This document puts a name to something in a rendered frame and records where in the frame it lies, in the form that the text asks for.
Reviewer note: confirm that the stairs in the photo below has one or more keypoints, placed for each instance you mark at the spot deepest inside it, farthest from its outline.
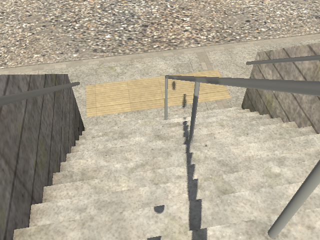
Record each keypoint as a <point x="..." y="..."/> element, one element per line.
<point x="142" y="180"/>

